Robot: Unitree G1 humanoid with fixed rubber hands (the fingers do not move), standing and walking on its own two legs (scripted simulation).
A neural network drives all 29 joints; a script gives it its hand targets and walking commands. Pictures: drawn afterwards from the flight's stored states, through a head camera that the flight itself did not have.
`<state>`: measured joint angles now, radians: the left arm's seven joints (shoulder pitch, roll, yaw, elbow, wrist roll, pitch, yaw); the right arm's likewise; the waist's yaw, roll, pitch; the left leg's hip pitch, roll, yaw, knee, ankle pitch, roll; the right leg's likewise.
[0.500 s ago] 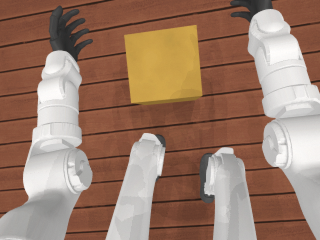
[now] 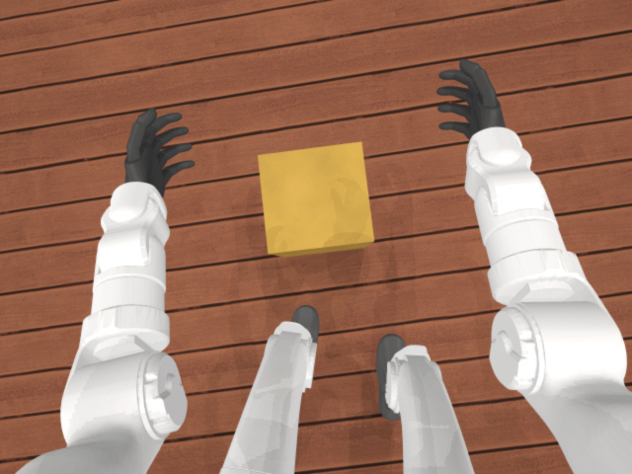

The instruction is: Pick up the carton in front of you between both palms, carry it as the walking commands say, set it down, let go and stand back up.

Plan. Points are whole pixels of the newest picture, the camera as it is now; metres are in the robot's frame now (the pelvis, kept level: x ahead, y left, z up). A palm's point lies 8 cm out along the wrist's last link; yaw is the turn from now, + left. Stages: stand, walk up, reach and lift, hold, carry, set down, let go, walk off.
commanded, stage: let go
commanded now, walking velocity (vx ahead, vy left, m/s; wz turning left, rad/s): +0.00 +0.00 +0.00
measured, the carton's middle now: (318, 207) +0.47 +0.11 -0.53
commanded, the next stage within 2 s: stand in 1.24 s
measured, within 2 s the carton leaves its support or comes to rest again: neither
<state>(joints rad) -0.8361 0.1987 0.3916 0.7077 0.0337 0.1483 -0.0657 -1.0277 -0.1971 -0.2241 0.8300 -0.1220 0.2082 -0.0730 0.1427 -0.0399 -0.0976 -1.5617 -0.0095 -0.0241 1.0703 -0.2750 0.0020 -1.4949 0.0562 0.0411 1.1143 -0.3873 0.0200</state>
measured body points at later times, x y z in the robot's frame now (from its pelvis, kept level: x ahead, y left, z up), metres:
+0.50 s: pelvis +0.07 +0.02 +0.10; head +0.20 +0.02 +0.53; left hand +0.27 +0.27 +0.01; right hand +0.36 -0.17 +0.00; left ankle +0.08 +0.11 -0.62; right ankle +0.04 -0.12 -0.62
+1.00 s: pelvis +0.09 -0.03 +0.12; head +0.10 -0.02 +0.57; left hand +0.25 +0.21 +0.05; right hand +0.26 -0.26 +0.05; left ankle +0.08 +0.11 -0.62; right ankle +0.04 -0.12 -0.62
